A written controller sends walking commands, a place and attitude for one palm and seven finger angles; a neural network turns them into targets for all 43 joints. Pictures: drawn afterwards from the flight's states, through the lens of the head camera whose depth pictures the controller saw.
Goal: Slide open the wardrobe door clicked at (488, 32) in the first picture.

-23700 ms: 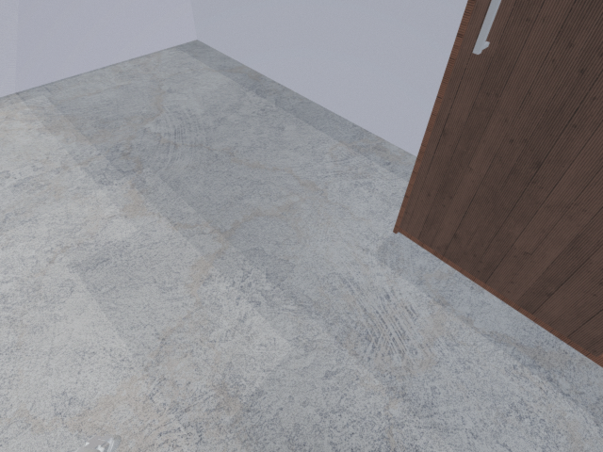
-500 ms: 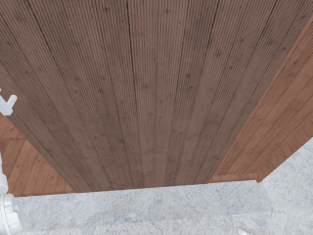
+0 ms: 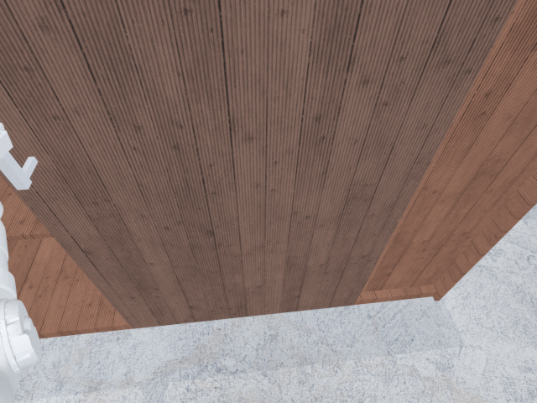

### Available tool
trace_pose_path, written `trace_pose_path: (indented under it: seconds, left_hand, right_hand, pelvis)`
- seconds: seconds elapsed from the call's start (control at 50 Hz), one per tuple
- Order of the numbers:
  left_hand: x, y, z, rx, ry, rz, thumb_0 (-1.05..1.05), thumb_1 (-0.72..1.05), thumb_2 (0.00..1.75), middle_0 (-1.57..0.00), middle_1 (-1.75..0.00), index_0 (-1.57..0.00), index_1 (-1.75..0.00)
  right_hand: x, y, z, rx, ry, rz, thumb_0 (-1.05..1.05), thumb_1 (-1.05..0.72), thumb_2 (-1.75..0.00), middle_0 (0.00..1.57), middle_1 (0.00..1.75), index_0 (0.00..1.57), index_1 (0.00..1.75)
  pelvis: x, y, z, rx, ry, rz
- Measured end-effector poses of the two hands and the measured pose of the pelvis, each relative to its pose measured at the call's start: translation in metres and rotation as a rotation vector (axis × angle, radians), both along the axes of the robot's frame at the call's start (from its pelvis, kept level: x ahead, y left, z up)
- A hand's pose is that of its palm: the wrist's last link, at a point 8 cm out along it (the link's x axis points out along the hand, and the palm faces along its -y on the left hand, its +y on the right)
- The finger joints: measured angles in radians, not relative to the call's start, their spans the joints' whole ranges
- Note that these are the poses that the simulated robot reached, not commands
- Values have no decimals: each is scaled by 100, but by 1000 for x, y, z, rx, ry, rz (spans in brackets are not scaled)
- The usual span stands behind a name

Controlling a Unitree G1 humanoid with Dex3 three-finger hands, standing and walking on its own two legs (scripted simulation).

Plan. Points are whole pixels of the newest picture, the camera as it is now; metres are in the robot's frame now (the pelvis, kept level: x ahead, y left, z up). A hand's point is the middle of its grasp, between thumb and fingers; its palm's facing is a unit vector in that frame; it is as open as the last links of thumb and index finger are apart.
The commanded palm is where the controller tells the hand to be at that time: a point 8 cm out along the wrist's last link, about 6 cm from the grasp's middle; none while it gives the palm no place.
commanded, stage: stop walking and hold the door there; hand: left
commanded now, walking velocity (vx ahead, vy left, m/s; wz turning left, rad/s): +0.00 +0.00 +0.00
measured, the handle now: out of the picture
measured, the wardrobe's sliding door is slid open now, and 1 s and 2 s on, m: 0.45 0.45 0.45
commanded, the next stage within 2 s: loosen the grip on the handle in 1.76 s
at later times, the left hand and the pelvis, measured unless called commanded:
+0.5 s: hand out of the picture +0.40 +0.39 +0.19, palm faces +0.49 -0.83 -0.25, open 6.5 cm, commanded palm +0.35 +0.41 +0.17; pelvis -0.02 +0.08 -0.01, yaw +3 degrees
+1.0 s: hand out of the picture +0.41 +0.40 +0.18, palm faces +0.29 -0.93 -0.22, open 5.6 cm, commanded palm +0.39 +0.43 +0.17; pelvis -0.01 +0.19 -0.01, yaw +6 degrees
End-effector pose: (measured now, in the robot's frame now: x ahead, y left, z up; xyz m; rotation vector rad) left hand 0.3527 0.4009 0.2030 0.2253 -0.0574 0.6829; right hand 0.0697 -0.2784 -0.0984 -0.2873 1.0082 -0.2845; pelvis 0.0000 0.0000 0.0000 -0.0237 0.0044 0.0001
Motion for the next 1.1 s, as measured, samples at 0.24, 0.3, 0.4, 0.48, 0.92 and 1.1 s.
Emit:
trace_pose_path:
  seconds: [0.24, 0.3, 0.4, 0.48, 0.92, 1.1]
  left_hand:
    - [0, 5, 0, 16, -2, -26, -6, 71, 88, -39, -131, -18, -131]
    - [0, 10, -1, 38, -6, -66, -7, 68, 88, -41, -134, -21, -132]
    - [1, 22, -4, 89, -30, -150, -11, 61, 87, -44, -137, -28, -133]
    - [0, 23, -4, 106, -28, -177, -12, 64, 84, -45, -139, -25, -132]
    - [19, 35, -13, 119, -21, -372, -13, 68, 84, -45, -140, -35, -137]
    - [15, 37, -29, 33, -207, -484, -14, 70, 77, -46, -141, -35, -137]
  right_hand:
    - [18, 0, -10, -6, 7, -8, 1, -90, -89, 20, 30, 20, 30]
    - [28, 9, -11, -18, 3, 7, 1, -90, -89, 20, 30, 20, 30]
    - [44, 41, -12, -29, -28, 37, 1, -90, -89, 20, 30, 20, 30]
    - [50, 83, -12, 44, -72, 83, 1, -90, -89, 20, 30, 20, 30]
    - [24, 172, -25, 105, 81, 170, 1, -90, -89, 20, 30, 20, 30]
    - [75, 240, -31, 82, -57, 190, 1, -90, -89, 19, 30, 20, 30]
  pelvis:
    - [11, 14, -5, -5, -6, 24]
    - [10, 29, -7, 6, -8, 44]
    - [1, 59, -11, 37, -18, 71]
    - [-13, 74, -7, 15, -11, 51]
    - [-23, 152, 5, 125, -4, 110]
    - [-24, 192, -27, 76, -46, 129]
